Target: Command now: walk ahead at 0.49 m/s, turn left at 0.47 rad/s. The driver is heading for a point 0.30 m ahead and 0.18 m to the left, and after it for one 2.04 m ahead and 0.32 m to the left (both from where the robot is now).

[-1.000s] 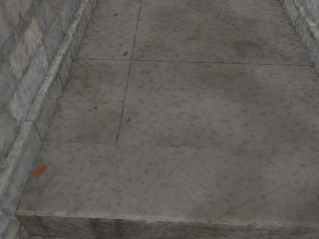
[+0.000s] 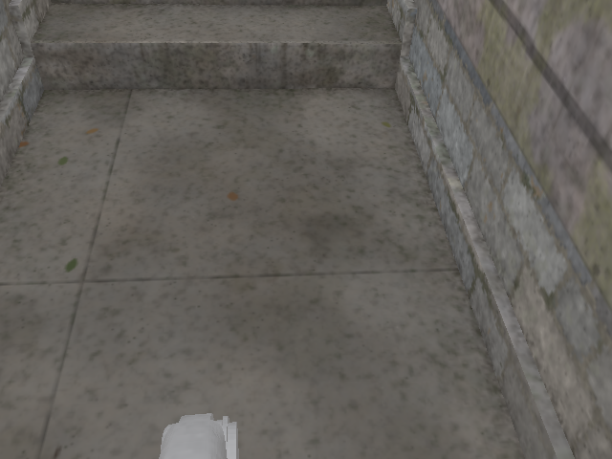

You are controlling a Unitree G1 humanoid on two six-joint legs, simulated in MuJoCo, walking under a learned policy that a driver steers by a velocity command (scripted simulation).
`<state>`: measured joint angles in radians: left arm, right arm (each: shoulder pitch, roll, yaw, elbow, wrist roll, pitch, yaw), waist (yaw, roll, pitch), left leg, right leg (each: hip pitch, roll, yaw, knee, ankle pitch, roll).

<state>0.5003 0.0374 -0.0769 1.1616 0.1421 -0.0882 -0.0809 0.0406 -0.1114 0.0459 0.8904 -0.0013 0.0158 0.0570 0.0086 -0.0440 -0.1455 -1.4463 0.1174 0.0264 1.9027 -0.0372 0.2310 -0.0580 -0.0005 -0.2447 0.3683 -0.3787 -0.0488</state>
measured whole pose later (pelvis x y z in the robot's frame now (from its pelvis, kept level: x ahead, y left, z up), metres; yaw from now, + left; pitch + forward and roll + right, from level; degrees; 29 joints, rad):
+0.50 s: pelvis +0.25 +0.05 +0.17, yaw +18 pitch +5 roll +1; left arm 0.05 0.21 0.01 0.78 0.04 -0.11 -0.04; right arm 0.30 -0.19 -0.04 0.94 -0.04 -0.14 0.02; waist -0.03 0.00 -0.10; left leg -0.33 -0.14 -0.06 0.53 -0.26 0.11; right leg -0.94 -0.08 0.10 1.24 -0.12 0.04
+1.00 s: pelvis +0.32 +0.03 +0.17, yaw +24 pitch -1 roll -1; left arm 0.19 0.19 0.04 0.80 0.02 -0.01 0.05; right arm 0.18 -0.16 -0.02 0.72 0.00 0.05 0.00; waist 0.01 0.01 0.02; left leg -0.27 0.02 -0.05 0.61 -0.33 -0.03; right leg -0.37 -0.01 -0.02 0.52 -0.14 0.00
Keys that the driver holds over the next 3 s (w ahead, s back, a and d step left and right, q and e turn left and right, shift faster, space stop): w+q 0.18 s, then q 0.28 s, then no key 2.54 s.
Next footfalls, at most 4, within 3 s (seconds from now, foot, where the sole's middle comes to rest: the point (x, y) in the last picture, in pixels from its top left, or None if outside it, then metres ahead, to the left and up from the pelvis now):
0.12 left None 0.30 0.17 -0.60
0.64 right None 0.48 -0.04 -0.60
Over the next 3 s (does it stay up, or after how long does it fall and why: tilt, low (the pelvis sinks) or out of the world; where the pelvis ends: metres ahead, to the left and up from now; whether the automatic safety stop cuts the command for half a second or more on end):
stays up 0.35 0.10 0.18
